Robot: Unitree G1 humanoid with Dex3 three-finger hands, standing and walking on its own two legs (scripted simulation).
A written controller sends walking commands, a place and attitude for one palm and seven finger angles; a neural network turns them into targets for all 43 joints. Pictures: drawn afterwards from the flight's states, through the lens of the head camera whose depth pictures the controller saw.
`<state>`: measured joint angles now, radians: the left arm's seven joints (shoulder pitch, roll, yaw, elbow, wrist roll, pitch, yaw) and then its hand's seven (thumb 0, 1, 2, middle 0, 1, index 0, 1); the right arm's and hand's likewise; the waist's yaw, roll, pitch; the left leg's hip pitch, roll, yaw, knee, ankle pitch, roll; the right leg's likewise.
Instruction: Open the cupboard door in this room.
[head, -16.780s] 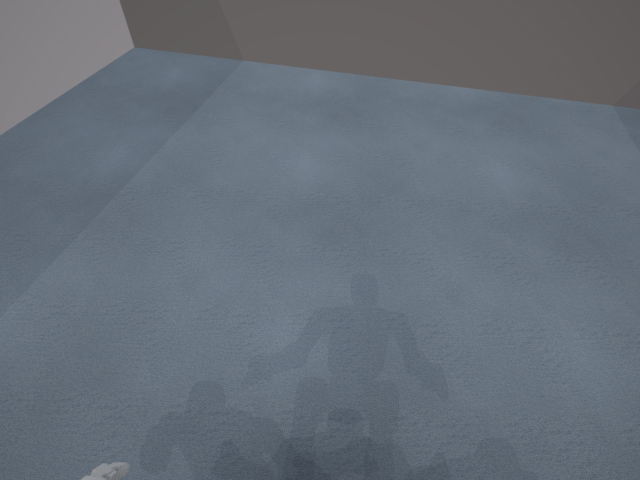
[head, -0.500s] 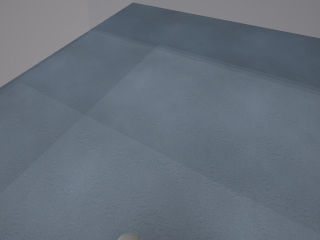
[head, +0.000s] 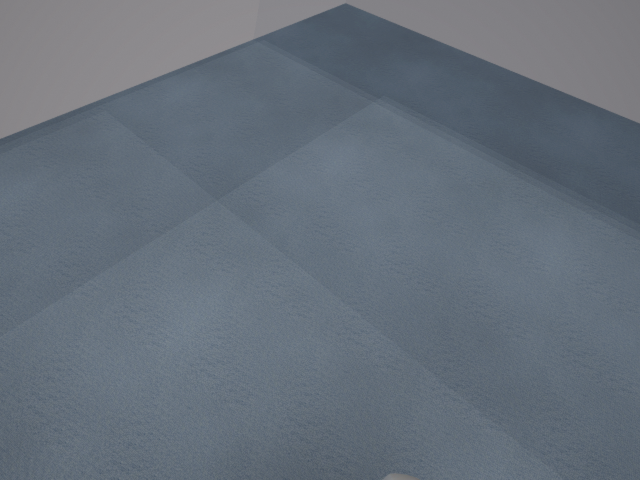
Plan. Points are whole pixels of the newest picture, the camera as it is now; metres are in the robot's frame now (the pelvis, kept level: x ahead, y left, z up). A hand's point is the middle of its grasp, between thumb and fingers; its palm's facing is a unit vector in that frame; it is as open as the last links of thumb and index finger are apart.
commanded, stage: turn or walk to find it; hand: left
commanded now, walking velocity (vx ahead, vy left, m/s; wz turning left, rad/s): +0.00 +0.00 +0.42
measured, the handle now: out of the picture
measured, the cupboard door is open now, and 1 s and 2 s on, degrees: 0 0 0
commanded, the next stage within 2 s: none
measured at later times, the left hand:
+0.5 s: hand out of the picture +0.01 +0.15 -0.16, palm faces +0.24 -0.93 -0.26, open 7.3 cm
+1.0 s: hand out of the picture -0.07 +0.23 -0.17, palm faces +0.46 -0.85 -0.24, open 7.4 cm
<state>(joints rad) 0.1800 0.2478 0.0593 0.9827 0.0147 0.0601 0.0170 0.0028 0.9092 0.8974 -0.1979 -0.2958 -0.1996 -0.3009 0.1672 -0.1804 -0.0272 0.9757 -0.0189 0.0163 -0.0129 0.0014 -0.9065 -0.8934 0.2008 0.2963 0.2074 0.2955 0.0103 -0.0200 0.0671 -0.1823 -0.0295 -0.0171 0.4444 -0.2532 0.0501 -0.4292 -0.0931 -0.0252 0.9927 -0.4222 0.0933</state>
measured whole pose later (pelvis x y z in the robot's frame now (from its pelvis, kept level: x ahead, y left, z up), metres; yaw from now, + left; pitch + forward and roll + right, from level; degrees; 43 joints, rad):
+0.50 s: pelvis -0.01 -0.05 +0.00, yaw +14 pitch -1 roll +2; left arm 0.21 0.16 0.03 0.95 0.02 0.01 0.02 0.00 0.91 0.90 -0.20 -0.30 -0.21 -0.30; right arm 0.22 -0.26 -0.08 1.02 -0.02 0.08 0.01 0.00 -0.91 -0.89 0.20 0.30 0.20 0.29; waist -0.02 0.04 0.08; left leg -0.43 0.04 -0.03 1.06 -0.41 -0.07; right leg -0.19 -0.10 -0.21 0.50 -0.30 -0.02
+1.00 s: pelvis -0.04 +0.00 +0.00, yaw +25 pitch +0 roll -1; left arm 0.17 0.26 0.06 0.98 0.02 0.06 0.02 0.00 0.91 0.90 -0.20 -0.30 -0.20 -0.30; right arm 0.18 -0.18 -0.03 0.96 -0.02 0.01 -0.01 0.00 -0.91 -0.89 0.20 0.30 0.21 0.30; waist 0.01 -0.03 0.07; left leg -0.20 -0.04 -0.02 0.43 -0.22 0.06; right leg -0.45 -0.09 -0.01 1.06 -0.39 0.10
